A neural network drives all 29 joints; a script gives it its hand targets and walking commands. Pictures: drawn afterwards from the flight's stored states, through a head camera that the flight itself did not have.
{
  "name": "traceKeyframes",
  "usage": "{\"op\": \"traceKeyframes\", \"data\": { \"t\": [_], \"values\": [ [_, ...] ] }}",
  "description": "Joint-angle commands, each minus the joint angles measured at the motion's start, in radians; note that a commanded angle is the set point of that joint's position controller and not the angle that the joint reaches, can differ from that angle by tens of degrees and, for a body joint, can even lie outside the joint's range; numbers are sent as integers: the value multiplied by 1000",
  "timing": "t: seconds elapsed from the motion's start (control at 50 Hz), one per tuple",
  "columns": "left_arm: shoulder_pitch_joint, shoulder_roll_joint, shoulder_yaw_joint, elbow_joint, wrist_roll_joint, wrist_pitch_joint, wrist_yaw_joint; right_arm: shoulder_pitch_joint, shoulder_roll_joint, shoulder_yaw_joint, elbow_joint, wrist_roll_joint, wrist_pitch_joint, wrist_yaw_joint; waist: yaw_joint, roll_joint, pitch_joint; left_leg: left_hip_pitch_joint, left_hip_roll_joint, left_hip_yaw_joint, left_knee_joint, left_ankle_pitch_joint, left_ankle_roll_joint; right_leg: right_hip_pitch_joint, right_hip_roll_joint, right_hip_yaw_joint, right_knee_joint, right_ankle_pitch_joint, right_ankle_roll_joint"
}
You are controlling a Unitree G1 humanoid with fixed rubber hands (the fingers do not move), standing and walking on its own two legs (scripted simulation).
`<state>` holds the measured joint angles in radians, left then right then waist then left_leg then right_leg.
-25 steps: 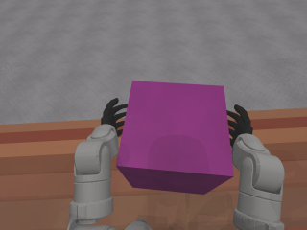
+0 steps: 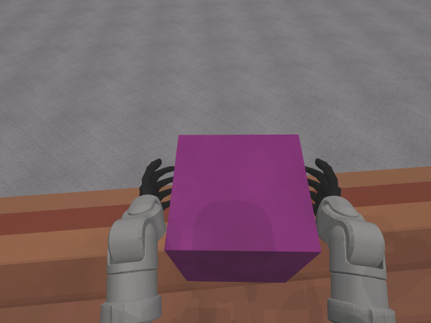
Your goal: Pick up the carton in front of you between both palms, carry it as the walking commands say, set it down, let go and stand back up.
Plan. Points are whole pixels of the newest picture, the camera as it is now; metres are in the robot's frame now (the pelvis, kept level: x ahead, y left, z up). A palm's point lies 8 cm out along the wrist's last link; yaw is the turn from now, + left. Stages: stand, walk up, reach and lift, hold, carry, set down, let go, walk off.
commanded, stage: carry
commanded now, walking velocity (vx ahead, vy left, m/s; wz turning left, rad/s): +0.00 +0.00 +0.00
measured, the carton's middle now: (236, 215) +0.33 +0.00 +0.02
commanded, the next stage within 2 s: none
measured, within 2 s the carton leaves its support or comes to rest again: neither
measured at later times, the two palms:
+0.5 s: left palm (189, 139) +0.68 +0.15 -0.11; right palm (285, 151) +0.65 -0.16 -0.11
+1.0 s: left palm (199, 119) +1.03 +0.16 -0.31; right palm (264, 121) +1.05 -0.15 -0.31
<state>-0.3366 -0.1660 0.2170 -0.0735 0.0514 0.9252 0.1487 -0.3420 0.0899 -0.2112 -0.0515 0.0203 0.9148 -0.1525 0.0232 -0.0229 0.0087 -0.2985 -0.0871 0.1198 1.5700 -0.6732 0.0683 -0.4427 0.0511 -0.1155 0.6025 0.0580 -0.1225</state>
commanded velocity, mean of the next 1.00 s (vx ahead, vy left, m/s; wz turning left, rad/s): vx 0.00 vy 0.00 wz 0.00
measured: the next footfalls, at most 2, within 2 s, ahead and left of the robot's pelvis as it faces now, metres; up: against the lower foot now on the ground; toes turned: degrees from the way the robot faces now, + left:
left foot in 0.38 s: +0.41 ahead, +0.08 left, -0.15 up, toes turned +2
right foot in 0.78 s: +0.71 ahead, -0.06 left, -0.30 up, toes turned -2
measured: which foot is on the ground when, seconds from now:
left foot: down 0.00-0.00, up 0.02-0.36, down 0.38-0.78, up 0.80-1.00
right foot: down 0.00-0.40, up 0.42-0.76, down 0.78-1.00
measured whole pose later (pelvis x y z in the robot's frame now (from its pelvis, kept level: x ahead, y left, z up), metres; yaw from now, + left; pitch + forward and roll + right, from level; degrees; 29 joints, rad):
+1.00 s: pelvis +0.73 -0.01 -0.36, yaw -1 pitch +2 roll -1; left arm -0.33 -0.09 0.14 0.11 -0.07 0.85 0.21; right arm -0.25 0.14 -0.26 0.03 -0.04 0.82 -0.18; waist 0.13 0.01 -0.02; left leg -0.75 0.04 -0.07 1.15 -0.10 0.03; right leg -0.39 0.11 -0.09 0.98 -0.63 -0.14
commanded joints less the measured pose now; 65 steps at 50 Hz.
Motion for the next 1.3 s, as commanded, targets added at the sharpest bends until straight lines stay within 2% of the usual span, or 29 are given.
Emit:
{"op": "traceKeyframes", "data": {
  "t": [0.0,0.02,0.04,0.08,0.18,0.26,0.32,0.36,0.38,0.4,0.46,0.5,0.56,0.62,0.68,0.74,0.76,0.78,0.8,0.86,0.96,1.04,1.08,1.12,1.14,1.16,1.18,1.22,1.28],
  "values": [
    [-419,-598,-618,-25,-168,-15,11,-437,692,562,-14,80,-6,7,105,-159,-377,-608,-12,-192,247,-1,-67,801,-278,520,65,585,-194],
    [-484,-628,-659,-44,-207,-12,9,-383,652,491,20,29,-6,-12,99,-6,-340,-645,34,-224,151,28,-43,743,-294,548,69,460,-198],
    [-520,-642,-689,-52,-252,-18,6,-332,640,442,50,-4,-11,-20,85,5,-445,-695,55,-305,139,-14,-27,737,-382,750,81,163,-277],
    [-634,-747,-753,-73,-342,-36,-21,-347,650,410,51,-32,-35,-20,70,59,-430,-671,102,-319,-63,130,-6,592,-346,788,120,72,-248],
    [-638,-844,-758,-9,-357,-99,-61,-423,779,484,14,3,-114,11,60,-51,-400,-463,121,-165,-332,477,-27,326,-275,558,129,195,-154],
    [-501,-817,-720,21,-297,-138,-58,-431,795,566,-24,37,-156,10,121,-3,-345,-261,20,-11,-931,975,-66,228,-27,235,351,-176,-73],
    [-425,-741,-687,19,-259,-154,-42,-448,741,609,-86,71,-152,2,13,-161,-377,156,-5,88,-849,1134,-24,24,-93,131,500,-64,-27],
    [-372,-652,-633,8,-204,-144,-15,-391,677,623,-100,81,-142,-7,-231,20,-459,399,30,34,-1017,925,47,-24,-74,56,949,171,51],
    [-364,-613,-591,8,-165,-140,6,-353,632,610,-76,77,-126,-11,-222,172,-333,451,152,-100,-1035,1071,93,-250,70,17,1289,-617,88],
    [-320,-550,-542,9,-122,-122,24,-356,614,618,-50,96,-112,-25,-97,240,-351,581,330,-485,-938,1327,181,-479,68,129,1328,-719,106],
    [-293,-491,-448,34,-81,-109,52,-471,686,690,-61,208,-91,-17,-100,-12,-348,438,419,-721,-913,761,289,-624,-71,302,997,-593,77],
    [-346,-535,-442,34,-87,-114,43,-537,754,713,-51,254,-87,4,-74,-68,-299,199,389,-654,-969,795,256,-453,-110,230,655,-474,90],
    [-458,-614,-507,20,-118,-126,17,-580,824,698,-12,256,-94,34,-51,92,-334,102,331,-495,-907,879,180,-307,-94,138,653,-170,66],
    [-488,-675,-576,-9,-160,-147,5,-499,818,652,30,213,-110,33,-123,3,-271,61,128,-280,-729,480,118,-238,-49,49,160,316,90],
    [-478,-634,-609,-45,-175,-148,15,-411,761,618,38,173,-125,11,-127,166,-256,-74,91,-160,-647,521,83,103,24,-61,-59,380,107],
    [-400,-563,-595,-25,-173,-129,30,-359,679,582,19,110,-121,-10,197,36,-432,-155,166,-89,-134,1035,-35,551,24,-66,-51,263,45],
    [-383,-551,-602,-20,-170,-114,30,-379,646,558,11,74,-114,-23,257,-102,-321,-270,35,-21,287,440,-66,541,-65,47,-182,195,-44],
    [-377,-536,-595,12,-180,-101,39,-355,614,515,35,48,-95,-31,128,-166,-300,-535,-35,-124,308,-6,-74,713,-201,352,59,633,-106],
    [-423,-526,-616,-4,-215,-91,43,-318,567,459,43,25,-86,-43,60,-71,-293,-613,36,-212,161,47,-56,684,-264,514,82,579,-128],
    [-539,-632,-687,-26,-320,-84,29,-316,544,392,34,6,-85,-55,60,57,-386,-709,128,-301,-112,203,-36,514,-394,786,74,45,-275],
    [-605,-771,-703,1,-342,-119,-30,-484,722,509,-13,64,-130,-10,69,27,-344,-514,149,-203,-498,750,-34,269,-195,436,225,-76,-124],
    [-475,-733,-678,17,-291,-150,-28,-474,746,594,-64,102,-157,-4,79,-79,-315,-48,6,36,-961,1050,-60,29,-43,174,316,-233,-48],
    [-402,-690,-647,23,-247,-154,-15,-452,703,610,-80,110,-153,-11,-17,-138,-418,125,-15,69,-862,1085,-22,66,-58,90,545,-40,5],
    [-360,-603,-599,18,-185,-148,13,-384,656,622,-68,105,-138,-20,-230,76,-406,337,8,67,-1114,995,31,-2,-26,20,1046,167,77],
    [-343,-576,-551,27,-142,-141,31,-339,618,599,-42,100,-122,-20,-207,164,-314,478,171,-114,-1027,1138,96,-316,92,15,1347,-733,90],
    [-292,-512,-500,47,-94,-119,42,-353,620,624,-16,122,-113,-32,-113,213,-352,565,309,-478,-915,1380,178,-476,62,123,1255,-702,94],
    [-300,-484,-477,56,-92,-114,49,-369,643,638,-1,134,-110,-38,-137,105,-323,471,331,-678,-948,1138,257,-502,4,168,1092,-673,79],
    [-296,-516,-451,70,-94,-124,48,-476,706,685,-29,203,-97,-21,-119,-8,-401,479,386,-801,-882,890,304,-625,-62,262,946,-595,90],
    [-400,-600,-460,59,-93,-146,27,-609,833,734,-31,275,-108,28,-94,8,-313,125,326,-636,-943,996,240,-353,-72,162,523,-393,100]
  ]
}}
